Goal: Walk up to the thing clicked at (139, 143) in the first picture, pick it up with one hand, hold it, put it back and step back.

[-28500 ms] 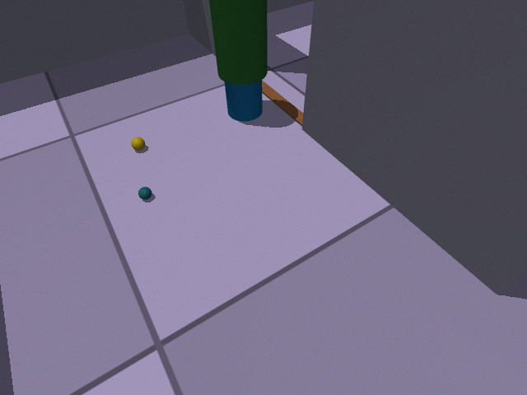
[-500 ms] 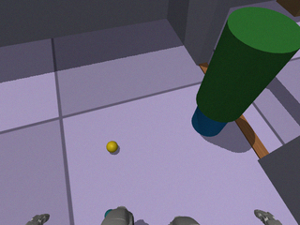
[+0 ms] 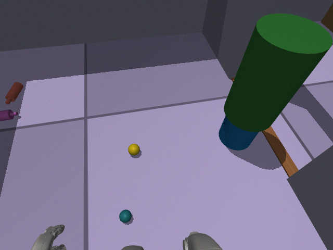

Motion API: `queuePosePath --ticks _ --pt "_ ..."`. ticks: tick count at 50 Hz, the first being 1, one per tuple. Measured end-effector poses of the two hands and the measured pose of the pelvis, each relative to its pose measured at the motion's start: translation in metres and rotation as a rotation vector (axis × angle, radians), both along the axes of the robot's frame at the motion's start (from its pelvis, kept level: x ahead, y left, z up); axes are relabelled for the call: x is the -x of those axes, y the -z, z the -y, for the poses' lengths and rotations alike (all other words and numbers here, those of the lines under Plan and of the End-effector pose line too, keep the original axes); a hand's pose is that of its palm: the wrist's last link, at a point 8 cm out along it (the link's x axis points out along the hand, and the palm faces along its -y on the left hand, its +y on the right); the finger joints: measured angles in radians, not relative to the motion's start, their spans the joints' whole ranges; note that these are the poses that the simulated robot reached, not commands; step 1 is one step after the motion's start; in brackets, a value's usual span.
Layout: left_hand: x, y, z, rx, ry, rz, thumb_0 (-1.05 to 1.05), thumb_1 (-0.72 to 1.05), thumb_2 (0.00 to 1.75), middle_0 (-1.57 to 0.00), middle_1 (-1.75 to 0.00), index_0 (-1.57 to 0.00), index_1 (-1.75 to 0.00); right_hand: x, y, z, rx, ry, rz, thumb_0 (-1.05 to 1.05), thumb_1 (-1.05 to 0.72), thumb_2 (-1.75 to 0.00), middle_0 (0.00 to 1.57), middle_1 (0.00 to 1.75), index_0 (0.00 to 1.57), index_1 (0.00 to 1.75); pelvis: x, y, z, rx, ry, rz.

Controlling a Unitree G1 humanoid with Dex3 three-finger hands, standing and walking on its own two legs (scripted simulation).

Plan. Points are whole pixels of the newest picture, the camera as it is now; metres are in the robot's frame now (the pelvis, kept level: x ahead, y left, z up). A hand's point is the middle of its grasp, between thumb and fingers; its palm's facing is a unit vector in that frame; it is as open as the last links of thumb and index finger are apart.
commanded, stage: walk up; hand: left
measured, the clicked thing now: (133, 149) +0.75 +0.22 -0.72
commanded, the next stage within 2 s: stand in 1.04 s
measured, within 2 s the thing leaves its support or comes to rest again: neither
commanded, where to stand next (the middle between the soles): +0.36 -0.01 m, yaw -1 degrees
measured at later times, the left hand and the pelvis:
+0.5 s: hand out of the picture +0.00 +0.26 -0.14, palm faces +0.03 -0.92 -0.38, open 7.4 cm; pelvis -0.05 -0.01 +0.01, yaw +0 degrees
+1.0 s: hand out of the picture +0.07 +0.25 -0.13, palm faces +0.03 -0.93 -0.35, open 7.4 cm; pelvis -0.03 -0.02 +0.02, yaw +1 degrees
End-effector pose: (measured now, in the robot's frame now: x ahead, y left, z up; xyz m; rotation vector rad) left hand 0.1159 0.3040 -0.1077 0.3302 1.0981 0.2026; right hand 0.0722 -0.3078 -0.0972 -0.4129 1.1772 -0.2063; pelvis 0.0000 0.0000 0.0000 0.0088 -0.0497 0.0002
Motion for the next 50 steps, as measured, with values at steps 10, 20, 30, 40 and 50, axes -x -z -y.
queuePosePath --ticks 10,20,30,40,50 --pt "0.094 0.002 0.014 -0.026 -0.014 -0.109 0.01 0.91 0.9 -0.21 -0.3 -0.2 -0.3 0.025 -0.001 0.029 -0.015 0.019 0.096 0.01 -0.9 -0.9 0.21 0.3 0.21 0.3 0.041 0.001 0.024 0.046 0.049 0.007" --pt "0.134 -0.01 0.011 -0.029 -0.075 -0.108 0.01 0.9 0.9 -0.21 -0.3 -0.2 -0.3 0.057 0.009 0.026 -0.049 0.017 -0.015 0.01 -0.9 -0.9 0.21 0.3 0.2 0.3 0.049 -0.006 0.017 0.02 0.0 -0.009" --pt "0.103 -0.007 0.0 -0.017 -0.055 -0.082 0.01 0.91 0.9 -0.21 -0.3 -0.2 -0.3 0.051 0.005 -0.006 -0.098 0.028 0.003 0.01 -0.9 -0.9 0.21 0.3 0.21 0.3 0.044 -0.011 0.012 0.016 0.007 -0.006" --pt "0.067 -0.014 0.014 -0.002 -0.04 -0.026 0.01 0.91 0.9 -0.21 -0.3 -0.2 -0.3 0.011 0.0 -0.005 -0.108 0.011 0.058 0.01 -0.9 -0.9 0.21 0.3 0.21 0.3 0.034 -0.016 0.016 0.02 -0.007 -0.01" --pt "0.057 -0.012 0.015 0.006 -0.052 -0.035 0.01 0.9 0.9 -0.21 -0.3 -0.2 -0.3 -0.005 -0.005 0.001 -0.084 0.013 0.058 0.01 -0.9 -0.9 0.21 0.3 0.21 0.3 0.028 -0.017 0.015 0.019 -0.01 -0.009"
